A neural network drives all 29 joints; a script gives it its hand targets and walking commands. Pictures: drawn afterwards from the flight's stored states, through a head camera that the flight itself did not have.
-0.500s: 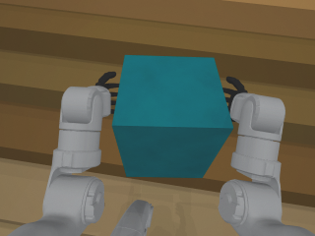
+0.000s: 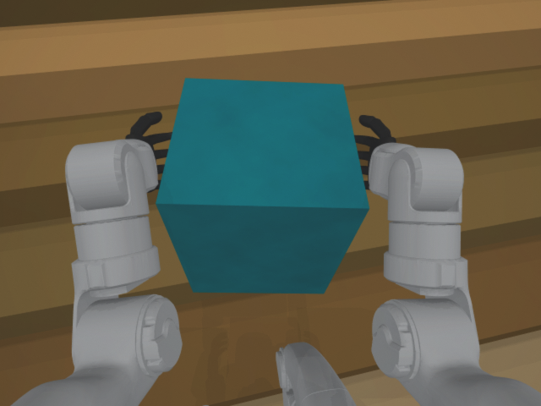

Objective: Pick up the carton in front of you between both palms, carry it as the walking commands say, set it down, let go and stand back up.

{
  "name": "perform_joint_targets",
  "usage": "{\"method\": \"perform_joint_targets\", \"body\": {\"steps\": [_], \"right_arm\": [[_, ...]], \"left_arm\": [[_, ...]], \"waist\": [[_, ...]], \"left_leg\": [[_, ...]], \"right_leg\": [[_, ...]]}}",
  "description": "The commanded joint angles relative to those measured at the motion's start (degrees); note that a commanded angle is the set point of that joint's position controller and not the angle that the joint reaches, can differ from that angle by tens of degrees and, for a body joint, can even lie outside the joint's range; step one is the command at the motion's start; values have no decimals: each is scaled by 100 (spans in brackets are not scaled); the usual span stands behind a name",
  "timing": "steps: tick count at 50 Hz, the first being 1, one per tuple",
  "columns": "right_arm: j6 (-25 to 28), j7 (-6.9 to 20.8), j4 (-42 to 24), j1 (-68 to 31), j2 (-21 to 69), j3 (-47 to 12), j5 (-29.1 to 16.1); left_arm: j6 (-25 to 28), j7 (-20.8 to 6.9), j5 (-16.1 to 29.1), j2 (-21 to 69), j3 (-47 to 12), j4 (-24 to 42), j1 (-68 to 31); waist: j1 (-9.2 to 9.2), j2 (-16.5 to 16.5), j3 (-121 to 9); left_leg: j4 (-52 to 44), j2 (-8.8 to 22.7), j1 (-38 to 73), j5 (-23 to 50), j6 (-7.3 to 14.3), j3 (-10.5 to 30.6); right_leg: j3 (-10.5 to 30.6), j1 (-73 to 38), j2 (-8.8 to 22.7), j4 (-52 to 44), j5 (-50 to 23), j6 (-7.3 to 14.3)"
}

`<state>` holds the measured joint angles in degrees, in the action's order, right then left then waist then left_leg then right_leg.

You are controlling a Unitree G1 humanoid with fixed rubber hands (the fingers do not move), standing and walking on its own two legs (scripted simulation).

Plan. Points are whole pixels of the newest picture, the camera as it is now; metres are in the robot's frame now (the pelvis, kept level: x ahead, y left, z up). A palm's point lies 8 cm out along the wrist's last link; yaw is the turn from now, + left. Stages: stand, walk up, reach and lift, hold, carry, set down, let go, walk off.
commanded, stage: carry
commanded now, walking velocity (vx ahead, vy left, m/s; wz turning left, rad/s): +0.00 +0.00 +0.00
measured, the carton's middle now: (261, 197) +0.40 -0.03 +0.08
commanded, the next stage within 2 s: none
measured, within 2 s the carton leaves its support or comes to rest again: neither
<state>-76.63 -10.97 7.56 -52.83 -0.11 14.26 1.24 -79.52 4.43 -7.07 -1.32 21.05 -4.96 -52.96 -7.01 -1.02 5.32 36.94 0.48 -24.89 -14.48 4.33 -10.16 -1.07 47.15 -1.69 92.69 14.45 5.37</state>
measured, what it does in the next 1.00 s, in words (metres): climbs: right foot, then right foot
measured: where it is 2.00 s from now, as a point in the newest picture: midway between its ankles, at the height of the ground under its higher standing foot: outside the picture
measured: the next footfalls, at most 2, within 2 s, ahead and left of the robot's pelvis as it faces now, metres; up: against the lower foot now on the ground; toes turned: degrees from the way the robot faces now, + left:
right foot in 0.06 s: +0.11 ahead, -0.10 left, +0.00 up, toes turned -1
right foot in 0.72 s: +0.12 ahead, -0.08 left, +0.00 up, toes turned -1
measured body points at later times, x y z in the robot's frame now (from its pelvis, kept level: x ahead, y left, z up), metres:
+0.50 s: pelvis +0.12 +0.01 +0.03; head +0.12 +0.01 +0.48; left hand +0.50 +0.17 +0.18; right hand +0.50 -0.13 +0.18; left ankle +0.06 +0.09 -0.72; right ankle +0.07 -0.09 -0.66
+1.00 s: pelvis +0.13 +0.02 +0.03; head +0.14 +0.01 +0.48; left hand +0.48 +0.18 +0.15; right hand +0.50 -0.12 +0.14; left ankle +0.07 +0.13 -0.59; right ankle +0.08 -0.08 -0.72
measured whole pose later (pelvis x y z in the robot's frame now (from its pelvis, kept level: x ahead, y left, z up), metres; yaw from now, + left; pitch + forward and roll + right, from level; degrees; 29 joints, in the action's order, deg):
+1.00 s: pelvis +0.13 +0.02 +0.03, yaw +1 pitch +5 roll +1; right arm -70.8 -6.5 6.6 -37.1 1.1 12.1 4.8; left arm -70.0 6.6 -3.7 1.0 12.2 -8.1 -37.3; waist 1.4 1.0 -5.2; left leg 76.2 0.9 -36.6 -26.2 2.8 -3.9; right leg -2.8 11.8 0.5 21.4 13.9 2.4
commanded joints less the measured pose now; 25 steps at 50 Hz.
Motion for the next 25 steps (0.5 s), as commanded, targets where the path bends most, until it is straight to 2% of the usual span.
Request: {"method": "perform_joint_targets", "body": {"steps": [1,2,3,4,5,6,7,8,9,10,11,12,13,14,15,16,17,19,20,21,22,23,24,25], "right_arm": [[-62,1673,-1042,-4761,6482,-3184,-2701],[-119,1683,-895,-4553,6334,-3121,-2568],[-183,1693,-680,-4297,6170,-3008,-2438],[-248,1717,-522,-4187,6078,-2962,-2357],[-308,1754,-362,-4335,6084,-2929,-2369],[-324,1784,-114,-4172,6047,-2877,-2325],[-301,1814,100,-3980,5990,-2794,-2216],[-254,1847,308,-3756,5946,-2693,-2124],[-241,1845,406,-3752,5984,-2673,-2045],[-226,1801,533,-3641,5912,-2567,-1948],[-187,1731,608,-3599,5831,-2469,-1800],[-145,1678,479,-3788,5799,-2389,-1732],[-149,1610,296,-3811,5878,-2497,-1761],[-142,1561,215,-4027,5841,-2448,-1766],[-151,1521,174,-4036,5883,-2491,-1788],[-160,1493,162,-3993,5915,-2534,-1806],[-165,1473,171,-3956,5971,-2575,-1832],[-159,1442,271,-3910,6043,-2632,-1843],[-139,1467,372,-3765,6172,-2666,-1845],[-86,1514,474,-3671,6281,-2694,-1827],[-47,1586,644,-3451,6412,-2681,-1861],[42,1654,871,-3301,6397,-2629,-1856],[120,1744,1015,-3096,6429,-2560,-1885],[211,1824,901,-3276,6624,-2617,-2008]], "left_arm": [[174,-775,2008,5481,-3247,212,-3758],[130,-786,2074,5506,-3357,153,-3705],[90,-797,2196,5535,-3442,80,-3682],[75,-806,2286,5607,-3551,24,-3791],[75,-799,2296,5635,-3579,-64,-3983],[54,-819,2377,5746,-3611,-178,-3926],[49,-879,2453,5867,-3652,-257,-3813],[55,-975,2526,5944,-3622,-320,-3760],[107,-1038,2536,5976,-3583,-471,-3897],[120,-1086,2654,6091,-3516,-676,-3780],[146,-1138,2781,6269,-3468,-694,-3944],[203,-1177,2916,6330,-3455,-496,-4304],[197,-1182,3049,6429,-3557,-313,-4421],[239,-1176,3175,6500,-3656,24,-4901],[241,-1162,3211,6490,-3691,125,-4969],[238,-1150,3210,6483,-3684,161,-4931],[225,-1143,3164,6463,-3649,138,-4844],[208,-1154,3054,6457,-3512,-157,-4446],[233,-1151,2936,6419,-3438,-352,-4143],[277,-1157,2832,6426,-3378,-519,-3991],[349,-1152,2691,6393,-3299,-771,-3698],[372,-1162,2591,6437,-3266,-947,-3532],[431,-1153,2442,6448,-3163,-1135,-3312],[513,-1142,2318,6491,-3139,-1051,-3275]], "waist": [[392,297,-3668],[431,739,-3761],[497,1188,-3978],[525,1159,-4013],[564,852,-3936],[641,1124,-4128],[780,1193,-4166],[823,965,-3984],[768,-310,-3762],[903,-999,-3917],[1030,-724,-3944],[1057,-387,-3934],[987,-230,-3716],[895,-222,-3559],[811,-172,-3463],[741,-270,-3419],[697,-449,-3398],[711,-769,-3492],[612,-846,-3700],[470,-794,-3992],[409,-195,-3865],[529,1311,-3981],[406,1198,-3941],[343,823,-3796]], "left_leg": [[-789,1192,2290,4358,843,1068],[-735,1157,2129,5093,827,805],[-632,1181,2193,5540,844,660],[-503,1099,2658,5899,796,465],[-155,799,3529,6956,626,277],[253,823,4100,7514,555,394],[588,871,4165,6897,532,508],[760,842,3383,4631,455,656],[1260,437,999,999,9,448],[2160,152,-1070,-1472,-275,476],[2788,-74,-1783,-1720,-322,738],[3035,-90,-1664,-1526,-333,922],[2936,-11,-1512,-1311,-328,990],[2800,25,-1300,-1080,-330,990],[2485,1,-879,-726,-321,908],[1734,25,-512,-368,-259,876],[927,-36,-207,-62,-170,829],[-964,-355,124,448,-121,444],[-2168,-323,696,1371,-124,261],[-2901,-120,1546,2455,-76,437],[-3074,344,2955,4557,31,830],[-1142,1474,5158,8789,551,1661],[-746,1970,5263,9800,1248,1690],[-964,1985,4742,9212,1435,1723]], "right_leg": [[-177,-949,239,-2797,118,54],[-307,-1440,147,-3595,-199,26],[-301,-1847,195,-4189,-485,49],[-495,-1804,75,-4634,-740,24],[-850,-1582,-254,-5409,-1023,-56],[-895,-1914,-219,-6726,-1480,-134],[-700,-2716,88,-8053,-2339,-187],[-304,-3777,430,-8579,-3241,-116],[523,-5838,1187,-7173,-7182,229],[1152,-7438,1982,-6242,-9496,905],[1254,-7547,2071,-6287,-9469,1245],[1163,-7052,2041,-6428,-8645,1200],[1028,-6470,1938,-6537,-7972,1040],[874,-6020,1825,-6575,-7433,917],[607,-5479,1641,-6590,-6875,796],[375,-5155,1447,-6573,-6528,666],[218,-5036,1311,-6542,-6465,599],[83,-5814,1094,-6120,-7399,478],[-5,-6037,993,-5645,-7479,391],[67,-5969,866,-5257,-6567,268],[1,-4413,652,-4627,-3347,121],[-238,-1921,291,-3803,1058,-209],[-218,-1007,91,-2710,1946,-435],[-11,-885,79,-2233,1951,-409]]}}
